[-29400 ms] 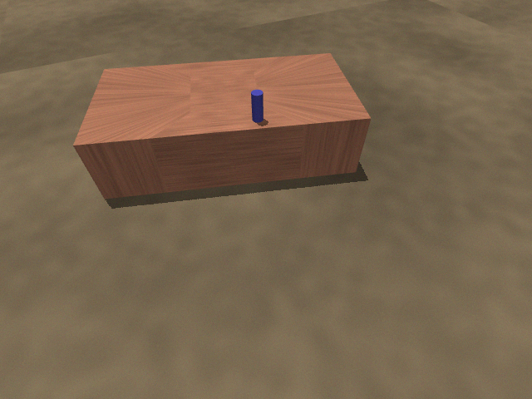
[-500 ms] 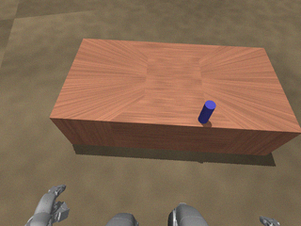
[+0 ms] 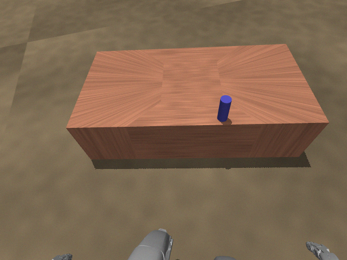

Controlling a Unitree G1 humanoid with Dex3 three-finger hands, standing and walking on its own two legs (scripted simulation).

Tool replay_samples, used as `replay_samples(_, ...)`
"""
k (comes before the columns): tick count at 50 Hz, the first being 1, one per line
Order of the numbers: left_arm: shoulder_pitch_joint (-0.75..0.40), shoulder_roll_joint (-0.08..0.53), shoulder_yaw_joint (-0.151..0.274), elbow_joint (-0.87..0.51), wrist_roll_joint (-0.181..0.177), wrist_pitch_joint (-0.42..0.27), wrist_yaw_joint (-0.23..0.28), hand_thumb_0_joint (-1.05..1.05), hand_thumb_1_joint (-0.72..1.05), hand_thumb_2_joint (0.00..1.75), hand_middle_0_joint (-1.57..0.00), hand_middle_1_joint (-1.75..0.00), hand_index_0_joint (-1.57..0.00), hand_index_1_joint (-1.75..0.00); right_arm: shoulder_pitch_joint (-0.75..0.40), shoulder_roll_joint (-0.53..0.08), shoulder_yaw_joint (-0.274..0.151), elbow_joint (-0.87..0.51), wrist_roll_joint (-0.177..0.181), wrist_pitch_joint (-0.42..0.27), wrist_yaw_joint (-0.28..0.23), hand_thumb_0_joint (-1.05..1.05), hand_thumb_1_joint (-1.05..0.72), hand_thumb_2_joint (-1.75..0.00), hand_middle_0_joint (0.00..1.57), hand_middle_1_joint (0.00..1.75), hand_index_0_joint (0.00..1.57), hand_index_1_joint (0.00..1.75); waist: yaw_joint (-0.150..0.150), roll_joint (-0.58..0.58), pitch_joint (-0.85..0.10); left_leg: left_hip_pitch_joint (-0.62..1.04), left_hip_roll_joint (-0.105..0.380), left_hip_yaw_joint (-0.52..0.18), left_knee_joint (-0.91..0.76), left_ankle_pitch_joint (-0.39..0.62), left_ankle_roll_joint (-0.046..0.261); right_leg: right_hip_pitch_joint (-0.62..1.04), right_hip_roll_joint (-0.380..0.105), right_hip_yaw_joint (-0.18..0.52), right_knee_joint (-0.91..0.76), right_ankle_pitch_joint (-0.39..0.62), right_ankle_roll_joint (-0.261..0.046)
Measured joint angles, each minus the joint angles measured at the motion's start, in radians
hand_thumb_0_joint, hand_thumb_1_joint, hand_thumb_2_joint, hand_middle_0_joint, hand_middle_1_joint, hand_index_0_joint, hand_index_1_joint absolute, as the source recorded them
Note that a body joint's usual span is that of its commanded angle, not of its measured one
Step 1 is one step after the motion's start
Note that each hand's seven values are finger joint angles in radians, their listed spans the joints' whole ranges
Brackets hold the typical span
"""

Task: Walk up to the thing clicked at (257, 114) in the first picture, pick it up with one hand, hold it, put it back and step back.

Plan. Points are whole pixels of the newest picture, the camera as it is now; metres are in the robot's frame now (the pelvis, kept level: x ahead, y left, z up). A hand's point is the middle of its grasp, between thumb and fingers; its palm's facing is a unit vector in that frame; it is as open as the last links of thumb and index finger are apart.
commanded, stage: step back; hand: right
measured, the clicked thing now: (224, 109) +0.81 -0.17 -0.33
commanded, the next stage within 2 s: stand in 1.68 s
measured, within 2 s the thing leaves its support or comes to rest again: neither
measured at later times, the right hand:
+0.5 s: hand out of the picture -0.03 -0.30 -0.15, palm faces -0.07 +0.91 -0.40, open 7.4 cm
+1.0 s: hand out of the picture -0.15 -0.29 -0.14, palm faces -0.14 +0.93 -0.35, open 7.4 cm
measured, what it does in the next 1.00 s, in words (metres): walks backwards: left foot, then right foot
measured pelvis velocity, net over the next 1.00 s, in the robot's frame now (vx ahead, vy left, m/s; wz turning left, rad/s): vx -0.24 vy -0.04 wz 0.11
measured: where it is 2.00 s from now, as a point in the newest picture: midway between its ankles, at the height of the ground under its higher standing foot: outside the picture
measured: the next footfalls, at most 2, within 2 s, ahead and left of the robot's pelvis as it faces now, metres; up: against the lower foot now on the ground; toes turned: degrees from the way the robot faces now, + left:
left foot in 0.16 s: -0.03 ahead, +0.12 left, +0.00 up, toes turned +2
right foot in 0.48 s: -0.16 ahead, -0.15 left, +0.00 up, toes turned +4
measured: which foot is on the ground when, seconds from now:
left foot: up 0.00-0.14, down 0.16-0.50, up 0.52-0.80, down 0.82-1.00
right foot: down 0.00-0.18, up 0.20-0.46, down 0.48-1.00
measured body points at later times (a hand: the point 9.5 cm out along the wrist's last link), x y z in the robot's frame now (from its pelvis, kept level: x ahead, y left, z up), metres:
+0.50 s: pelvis -0.18 -0.04 -0.01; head -0.13 -0.04 +0.43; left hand -0.09 +0.29 -0.12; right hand -0.02 -0.35 -0.12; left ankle -0.07 +0.12 -0.72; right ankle -0.21 -0.16 -0.73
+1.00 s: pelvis -0.24 -0.04 +0.00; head -0.23 -0.04 +0.45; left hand -0.23 +0.30 -0.11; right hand -0.15 -0.34 -0.12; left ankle -0.25 +0.09 -0.73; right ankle -0.21 -0.15 -0.71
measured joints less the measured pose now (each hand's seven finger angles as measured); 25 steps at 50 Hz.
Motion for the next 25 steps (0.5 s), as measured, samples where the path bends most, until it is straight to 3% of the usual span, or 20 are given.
replay_samples(3,-0.021,0.006,0.000,-0.022,0.005,-0.001,0.010,0.01,0.90,0.90,-0.21,-0.30,-0.21,-0.30,0.032,0.002,0.003,0.008,-0.004,-0.005,0.000,0.01,-0.91,-0.90,0.20,0.30,0.20,0.30,-0.009,-0.003,0.003,0.063,0.005,0.024,-0.020,-0.020,-0.005,-0.029,-0.011,-0.020,-0.005,0.029,0.001)
replay_samples(6,-0.059,0.021,0.002,-0.056,0.002,-0.006,0.020,0.01,0.90,0.90,-0.21,-0.30,-0.21,-0.30,0.053,0.012,0.006,0.020,-0.012,-0.008,0.004,0.01,-0.91,-0.90,0.20,0.30,0.20,0.30,-0.021,-0.011,0.017,0.168,0.043,0.063,-0.215,-0.023,-0.002,-0.069,-0.023,-0.051,0.019,0.044,0.006)
replay_samples(8,-0.088,0.034,0.000,-0.076,-0.007,-0.003,0.021,0.01,0.90,0.90,-0.21,-0.30,-0.21,-0.30,0.062,0.019,0.007,0.029,-0.017,-0.015,0.008,0.01,-0.91,-0.90,0.20,0.30,0.20,0.30,-0.029,-0.021,0.028,0.250,0.059,0.093,-0.403,0.080,0.006,-0.107,-0.035,-0.069,0.065,0.040,0.013)
replay_samples(10,-0.121,0.051,0.004,-0.077,-0.016,0.005,0.023,0.00,0.90,0.90,-0.21,-0.30,-0.21,-0.30,0.048,0.046,0.008,0.048,-0.023,-0.017,0.011,0.01,-0.91,-0.90,0.20,0.30,0.20,0.30,-0.015,-0.075,0.061,0.259,0.031,0.121,-0.431,0.131,0.021,-0.135,-0.054,-0.031,0.117,0.028,0.007)
replay_samples(13,-0.132,0.046,0.004,-0.058,-0.026,0.021,0.027,0.00,0.90,0.90,-0.21,-0.30,-0.21,-0.30,0.040,0.057,0.022,0.046,-0.026,-0.019,0.023,0.01,-0.91,-0.90,0.20,0.30,0.20,0.30,-0.028,-0.056,0.056,0.228,0.066,0.103,-0.424,0.155,0.029,-0.188,0.052,0.034,0.348,-0.166,-0.007)
replay_samples(15,-0.124,0.048,0.005,-0.048,-0.034,0.021,0.025,0.00,0.90,0.90,-0.21,-0.30,-0.21,-0.30,0.031,0.064,0.029,0.041,-0.030,-0.019,0.019,0.01,-0.91,-0.90,0.20,0.30,0.20,0.30,-0.028,-0.052,0.043,0.217,0.088,0.103,-0.452,0.188,0.027,-0.202,0.099,0.059,0.478,-0.185,-0.013)
replay_samples(17,-0.110,0.047,0.007,-0.041,-0.035,0.017,0.019,0.00,0.90,0.90,-0.21,-0.30,-0.21,-0.30,0.015,0.063,0.030,0.031,-0.033,-0.018,0.015,0.01,-0.91,-0.90,0.21,0.30,0.20,0.30,-0.023,-0.046,0.030,0.200,0.109,0.107,-0.472,0.219,0.025,-0.182,0.111,0.058,0.514,-0.187,-0.007)
replay_samples(20,-0.088,0.042,0.007,-0.033,-0.030,0.011,0.011,0.00,0.90,0.90,-0.21,-0.30,-0.21,-0.30,-0.015,0.052,0.024,0.005,-0.038,-0.017,0.013,0.01,-0.90,-0.90,0.21,0.30,0.20,0.30,-0.017,-0.031,0.025,0.162,0.135,0.114,-0.482,0.257,0.018,-0.097,0.086,0.036,0.382,-0.188,0.010)
replay_samples(24,-0.060,0.042,0.004,0.002,-0.022,-0.009,0.005,0.00,0.90,0.90,-0.21,-0.30,-0.21,-0.30,-0.055,0.026,0.021,-0.021,-0.030,-0.009,0.019,0.01,-0.90,-0.90,0.21,0.30,0.20,0.30,-0.002,-0.013,0.013,0.086,0.163,0.127,-0.444,0.286,-0.010,0.057,0.042,-0.006,0.027,-0.091,-0.001)
replay_samples(25,-0.059,0.029,0.006,0.021,-0.017,-0.017,0.007,0.00,0.90,0.90,-0.21,-0.30,-0.21,-0.30,-0.068,0.013,0.017,-0.018,-0.026,-0.005,0.020,0.01,-0.90,-0.90,0.21,0.30,0.20,0.30,-0.005,0.020,0.020,0.068,0.184,0.110,-0.420,0.286,-0.009,0.069,0.063,-0.023,-0.005,-0.073,-0.004)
